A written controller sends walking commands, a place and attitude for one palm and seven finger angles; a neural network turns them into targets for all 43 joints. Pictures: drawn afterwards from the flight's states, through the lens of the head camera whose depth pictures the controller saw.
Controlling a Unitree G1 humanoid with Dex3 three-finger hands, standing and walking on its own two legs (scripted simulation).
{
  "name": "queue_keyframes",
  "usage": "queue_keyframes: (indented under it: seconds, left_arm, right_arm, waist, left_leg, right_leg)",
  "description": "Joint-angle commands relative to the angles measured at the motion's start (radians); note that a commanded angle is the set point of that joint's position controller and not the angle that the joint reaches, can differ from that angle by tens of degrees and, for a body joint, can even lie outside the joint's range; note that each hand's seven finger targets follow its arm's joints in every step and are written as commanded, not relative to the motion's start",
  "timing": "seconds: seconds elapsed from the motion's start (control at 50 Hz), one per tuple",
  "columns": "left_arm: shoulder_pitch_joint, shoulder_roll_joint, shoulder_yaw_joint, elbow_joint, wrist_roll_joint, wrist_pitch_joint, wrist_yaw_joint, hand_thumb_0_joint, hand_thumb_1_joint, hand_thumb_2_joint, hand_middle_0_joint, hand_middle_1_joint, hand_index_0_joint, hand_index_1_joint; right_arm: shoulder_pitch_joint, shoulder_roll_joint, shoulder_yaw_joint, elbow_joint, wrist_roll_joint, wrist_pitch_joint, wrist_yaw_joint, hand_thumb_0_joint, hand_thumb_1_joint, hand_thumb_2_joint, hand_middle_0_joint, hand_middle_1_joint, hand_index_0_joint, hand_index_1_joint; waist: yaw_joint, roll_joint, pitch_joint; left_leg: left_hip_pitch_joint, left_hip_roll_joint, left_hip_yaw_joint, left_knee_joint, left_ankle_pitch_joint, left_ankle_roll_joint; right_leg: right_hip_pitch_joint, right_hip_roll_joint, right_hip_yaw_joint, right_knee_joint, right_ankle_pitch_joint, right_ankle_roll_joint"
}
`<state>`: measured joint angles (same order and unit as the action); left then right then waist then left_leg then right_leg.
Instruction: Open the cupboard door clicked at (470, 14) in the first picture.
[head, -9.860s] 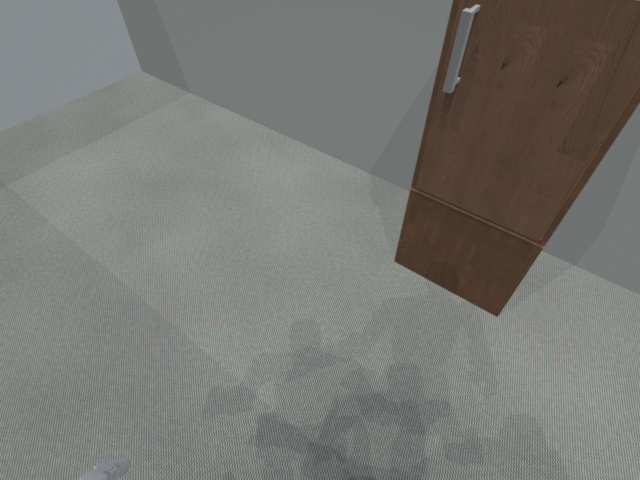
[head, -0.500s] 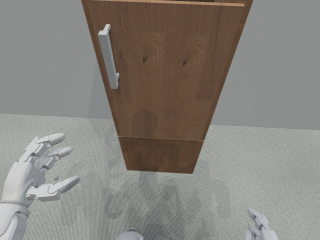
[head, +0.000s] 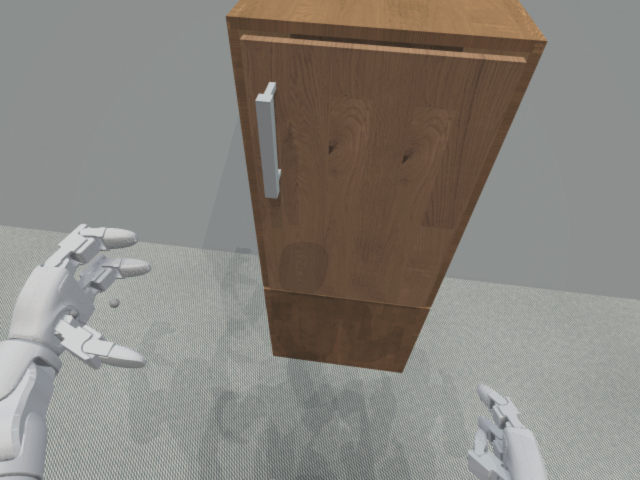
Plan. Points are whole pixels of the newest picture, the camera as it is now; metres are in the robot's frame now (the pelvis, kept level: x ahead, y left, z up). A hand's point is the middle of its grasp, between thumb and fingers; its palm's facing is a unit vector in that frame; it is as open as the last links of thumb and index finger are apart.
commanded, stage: raise the hand with hooked fingers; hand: left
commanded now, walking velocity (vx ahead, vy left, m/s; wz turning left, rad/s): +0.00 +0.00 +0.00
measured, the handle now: (271, 143) +0.57 +0.13 +0.12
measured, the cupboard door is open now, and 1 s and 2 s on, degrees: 0 0 0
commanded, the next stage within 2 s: move the hooked fingers beside the handle in 0.78 s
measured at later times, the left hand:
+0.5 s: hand (115, 267) +0.29 +0.25 +0.14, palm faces -0.02 -1.00 -0.04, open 14.0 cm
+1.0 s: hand (128, 262) +0.30 +0.24 +0.15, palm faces +0.00 -1.00 -0.02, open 14.0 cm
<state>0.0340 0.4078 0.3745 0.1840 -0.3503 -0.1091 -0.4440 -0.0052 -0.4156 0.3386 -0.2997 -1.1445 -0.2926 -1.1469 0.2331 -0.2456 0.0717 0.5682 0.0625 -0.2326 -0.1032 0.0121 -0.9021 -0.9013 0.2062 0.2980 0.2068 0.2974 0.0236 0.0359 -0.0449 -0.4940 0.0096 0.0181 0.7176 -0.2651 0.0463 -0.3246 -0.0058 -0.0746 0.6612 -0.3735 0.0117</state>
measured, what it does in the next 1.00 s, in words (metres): stands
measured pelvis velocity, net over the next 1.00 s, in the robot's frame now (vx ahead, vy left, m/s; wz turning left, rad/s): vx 0.00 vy -0.03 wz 0.00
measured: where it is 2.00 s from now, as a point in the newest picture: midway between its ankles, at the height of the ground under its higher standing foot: outside the picture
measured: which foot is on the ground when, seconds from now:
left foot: down 0.00-1.00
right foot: down 0.00-1.00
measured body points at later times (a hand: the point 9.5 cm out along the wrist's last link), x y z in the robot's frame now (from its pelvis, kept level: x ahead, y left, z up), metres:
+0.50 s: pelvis +0.00 -0.02 +0.01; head +0.00 -0.02 +0.46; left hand +0.29 +0.31 +0.15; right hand +0.16 -0.27 -0.06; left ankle +0.07 +0.08 -0.72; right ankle -0.02 -0.13 -0.72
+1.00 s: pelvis +0.00 -0.03 +0.01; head +0.00 -0.04 +0.46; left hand +0.29 +0.29 +0.15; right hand +0.17 -0.27 -0.07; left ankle +0.07 +0.08 -0.72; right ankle -0.02 -0.13 -0.72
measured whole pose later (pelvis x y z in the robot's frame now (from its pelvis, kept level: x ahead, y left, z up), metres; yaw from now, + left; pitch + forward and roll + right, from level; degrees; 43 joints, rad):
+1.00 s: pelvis +0.00 -0.03 +0.01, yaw +0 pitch +1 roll -1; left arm -0.15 0.45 0.43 0.38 -0.36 -0.05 -0.51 -0.01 -0.50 0.30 -0.31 -1.20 -0.30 -1.20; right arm 0.26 -0.28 0.06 0.60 0.08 -0.21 -0.13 0.01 -0.90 -0.90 0.20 0.30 0.21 0.30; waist 0.02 0.05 -0.04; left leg -0.41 0.03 0.01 0.62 -0.22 0.01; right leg -0.26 0.02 -0.08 0.59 -0.35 -0.02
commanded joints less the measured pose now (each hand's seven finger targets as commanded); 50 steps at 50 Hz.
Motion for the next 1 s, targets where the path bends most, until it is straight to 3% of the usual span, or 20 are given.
queue_keyframes:
  seconds: [0.0, 0.22, 0.32, 0.4, 0.42, 0.44, 0.5, 0.54, 0.6, 0.62, 0.66, 0.72, 0.78, 0.8, 0.82, 0.86, 0.9, 0.92, 0.98]
  left_arm:
    - [-0.280, 0.239, 0.090, -0.181, -0.017, -0.032, -0.011, 0.000, -0.500, 0.300, -0.300, -1.200, -0.300, -1.200]
    - [-0.412, 0.343, 0.149, -0.094, -0.024, 0.014, -0.050, 0.000, -0.500, 0.300, -0.300, -1.200, -0.300, -1.200]
    - [-0.386, 0.316, 0.132, -0.021, -0.036, 0.038, -0.077, 0.000, -0.500, 0.300, -0.300, -1.200, -0.300, -1.200]
    - [-0.396, 0.323, 0.132, -0.039, -0.037, 0.032, -0.082, 0.000, -0.500, 0.300, -0.300, -1.200, -0.300, -1.200]
    - [-0.405, 0.335, 0.145, -0.057, -0.040, 0.024, -0.076, 0.000, -0.500, 0.300, -0.300, -1.200, -0.300, -1.200]
    - [-0.415, 0.349, 0.155, -0.072, -0.036, 0.020, -0.071, 0.000, -0.500, 0.300, -0.300, -1.200, -0.300, -1.200]
    - [-0.409, 0.351, 0.172, -0.077, -0.037, 0.002, -0.060, 0.000, -0.500, 0.300, -0.300, -1.200, -0.300, -1.200]
    - [-0.417, 0.369, 0.187, -0.096, -0.037, -0.008, -0.052, 0.000, -0.500, 0.300, -0.300, -1.200, -0.300, -1.200]
    - [-0.415, 0.335, 0.158, -0.074, -0.033, -0.006, -0.053, 0.000, -0.500, 0.300, -0.300, -1.200, -0.300, -1.200]
    - [-0.414, 0.344, 0.164, -0.078, -0.037, -0.006, -0.052, 0.000, -0.500, 0.300, -0.300, -1.200, -0.300, -1.200]
    - [-0.412, 0.339, 0.162, -0.059, -0.036, 0.000, -0.058, 0.000, -0.500, 0.300, -0.300, -1.200, -0.300, -1.200]
    - [-0.407, 0.328, 0.154, -0.051, -0.044, 0.001, -0.065, 0.000, -0.500, 0.300, -0.300, -1.200, -0.300, -1.200]
    - [-0.417, 0.329, 0.147, -0.018, -0.040, 0.011, -0.071, 0.000, -0.500, 0.300, -0.300, -1.200, -0.300, -1.200]
    - [-0.431, 0.324, 0.141, -0.039, -0.040, 0.007, -0.071, 0.000, -0.500, 0.300, -0.300, -1.200, -0.300, -1.200]
    - [-0.432, 0.337, 0.154, -0.048, -0.045, 0.002, -0.068, 0.000, -0.500, 0.300, -0.300, -1.200, -0.300, -1.200]
    - [-0.426, 0.341, 0.163, -0.046, -0.043, 0.001, -0.067, 0.000, -0.500, 0.300, -0.300, -1.200, -0.300, -1.200]
    - [-0.479, 0.321, 0.135, -0.044, -0.040, -0.007, -0.067, 0.000, -0.500, 0.300, -0.300, -1.200, -0.300, -1.200]
    - [-0.489, 0.327, 0.139, -0.023, -0.044, -0.007, -0.064, 0.000, -0.500, 0.300, -0.300, -1.200, -0.300, -1.200]
    - [-0.587, 0.300, 0.091, 0.009, -0.025, -0.009, -0.058, 0.000, -0.500, 0.300, -0.300, -1.200, -0.300, -1.200]
  right_arm:
    - [-0.056, -0.157, -0.065, -0.138, 0.003, -0.049, -0.020, 0.000, -0.900, -0.900, 0.200, 0.300, 0.200, 0.300]
    - [-0.061, -0.165, -0.057, -0.126, 0.008, -0.045, -0.029, 0.000, -0.900, -0.900, 0.200, 0.300, 0.200, 0.300]
    - [-0.055, -0.164, -0.062, -0.131, 0.014, -0.045, -0.026, 0.000, -0.900, -0.900, 0.200, 0.300, 0.200, 0.300]
    - [-0.056, -0.168, -0.067, -0.136, 0.016, -0.046, -0.019, 0.000, -0.900, -0.900, 0.200, 0.300, 0.200, 0.300]
    - [-0.049, -0.165, -0.067, -0.134, 0.013, -0.047, -0.019, 0.000, -0.900, -0.900, 0.200, 0.300, 0.200, 0.300]
    - [-0.052, -0.166, -0.069, -0.137, 0.013, -0.049, -0.018, 0.000, -0.900, -0.900, 0.200, 0.300, 0.200, 0.300]
    - [-0.047, -0.162, -0.071, -0.133, 0.011, -0.051, -0.020, 0.000, -0.900, -0.900, 0.200, 0.300, 0.200, 0.300]
    - [-0.047, -0.160, -0.069, -0.130, 0.009, -0.052, -0.020, 0.000, -0.900, -0.900, 0.200, 0.300, 0.200, 0.300]
    - [-0.050, -0.157, -0.068, -0.125, 0.012, -0.050, -0.024, 0.000, -0.900, -0.900, 0.200, 0.300, 0.200, 0.300]
    - [-0.047, -0.157, -0.070, -0.125, 0.012, -0.049, -0.026, 0.000, -0.900, -0.900, 0.200, 0.300, 0.200, 0.300]
    - [-0.051, -0.157, -0.069, -0.124, 0.012, -0.049, -0.026, 0.000, -0.900, -0.900, 0.200, 0.300, 0.200, 0.300]
    - [-0.053, -0.158, -0.069, -0.121, 0.014, -0.046, -0.028, 0.000, -0.900, -0.900, 0.200, 0.300, 0.200, 0.300]
    - [-0.057, -0.159, -0.068, -0.123, 0.016, -0.041, -0.028, 0.000, -0.900, -0.900, 0.200, 0.300, 0.200, 0.300]
    - [-0.060, -0.159, -0.069, -0.125, 0.017, -0.041, -0.029, 0.000, -0.900, -0.900, 0.200, 0.300, 0.200, 0.300]
    - [-0.058, -0.158, -0.068, -0.126, 0.014, -0.042, -0.029, 0.000, -0.900, -0.900, 0.200, 0.300, 0.200, 0.300]
    - [-0.058, -0.157, -0.069, -0.128, 0.014, -0.042, -0.027, 0.000, -0.900, -0.900, 0.200, 0.300, 0.200, 0.300]
    - [-0.059, -0.156, -0.068, -0.121, 0.015, -0.040, -0.030, 0.000, -0.900, -0.900, 0.200, 0.300, 0.200, 0.300]
    - [-0.051, -0.156, -0.067, -0.116, 0.015, -0.037, -0.032, 0.000, -0.900, -0.900, 0.200, 0.300, 0.200, 0.300]
    - [-0.052, -0.158, -0.067, -0.106, 0.017, -0.034, -0.038, 0.000, -0.900, -0.900, 0.200, 0.300, 0.200, 0.300]
  waist:
    - [-0.015, 0.077, -0.153]
    - [-0.006, 0.082, -0.160]
    - [-0.002, 0.040, -0.139]
    - [-0.004, 0.047, -0.150]
    - [-0.003, 0.024, -0.158]
    - [-0.001, 0.063, -0.168]
    - [-0.003, 0.043, -0.177]
    - [0.001, 0.062, -0.185]
    - [-0.006, 0.071, -0.160]
    - [-0.003, 0.040, -0.165]
    - [-0.003, 0.059, -0.169]
    - [-0.004, 0.022, -0.169]
    - [-0.006, 0.026, -0.144]
    - [-0.007, 0.041, -0.163]
    - [-0.004, 0.002, -0.167]
    - [0.000, 0.033, -0.188]
    - [-0.013, 0.041, -0.175]
    - [-0.015, 0.003, -0.162]
    - [-0.032, 0.051, -0.155]
  left_leg:
    - [0.295, 0.017, -0.113, -0.190, -0.009, -0.028]
    - [0.330, -0.001, -0.093, -0.212, 0.022, -0.019]
    - [0.311, -0.009, -0.079, -0.208, 0.040, -0.014]
    - [0.314, -0.010, -0.066, -0.197, 0.059, -0.011]
    - [0.315, -0.009, -0.062, -0.192, 0.077, -0.010]
    - [0.319, -0.011, -0.058, -0.191, 0.078, -0.010]
    - [0.328, -0.011, -0.052, -0.186, 0.095, -0.008]
    - [0.329, -0.012, -0.048, -0.182, 0.111, -0.008]
    - [0.326, -0.012, -0.046, -0.184, 0.105, -0.009]
    - [0.317, -0.015, -0.042, -0.176, 0.112, -0.006]
    - [0.317, -0.015, -0.041, -0.175, 0.107, -0.008]
    - [0.312, -0.016, -0.039, -0.165, 0.119, -0.005]
    - [0.296, -0.015, -0.040, -0.168, 0.097, -0.007]
    - [0.309, -0.015, -0.040, -0.169, 0.101, -0.007]
    - [0.306, -0.016, -0.040, -0.161, 0.118, -0.004]
    - [0.312, -0.017, -0.039, -0.162, 0.120, -0.006]
    - [0.320, -0.015, -0.039, -0.162, 0.114, -0.006]
    - [0.303, -0.016, -0.040, -0.157, 0.108, -0.005]
    - [0.315, -0.015, -0.045, -0.165, 0.067, -0.008]
  right_leg:
    - [-0.118, 0.052, -0.007, -0.123, 0.087, -0.037]
    - [-0.050, 0.054, 0.010, -0.194, 0.108, -0.039]
    - [-0.039, 0.049, 0.021, -0.212, 0.121, -0.036]
    - [-0.051, 0.046, 0.026, -0.208, 0.136, -0.031]
    - [-0.033, 0.047, 0.030, -0.207, 0.151, -0.031]
    - [-0.040, 0.046, 0.034, -0.207, 0.154, -0.030]
    - [-0.030, 0.045, 0.036, -0.205, 0.178, -0.026]
    - [-0.018, 0.043, 0.042, -0.204, 0.198, -0.025]
    - [-0.030, 0.041, 0.043, -0.205, 0.200, -0.022]
    - [-0.015, 0.038, 0.051, -0.208, 0.209, -0.019]
    - [-0.021, 0.035, 0.054, -0.206, 0.212, -0.017]
    - [-0.013, 0.033, 0.060, -0.206, 0.227, -0.013]
    - [-0.043, 0.033, 0.060, -0.206, 0.207, -0.011]
    - [-0.037, 0.032, 0.059, -0.202, 0.208, -0.012]
    - [-0.022, 0.032, 0.064, -0.202, 0.227, -0.009]
    - [-0.022, 0.031, 0.061, -0.194, 0.232, -0.012]
    - [-0.044, 0.033, 0.058, -0.196, 0.229, -0.011]
    - [-0.038, 0.034, 0.063, -0.200, 0.220, -0.010]
    - [-0.081, 0.034, 0.057, -0.201, 0.168, -0.015]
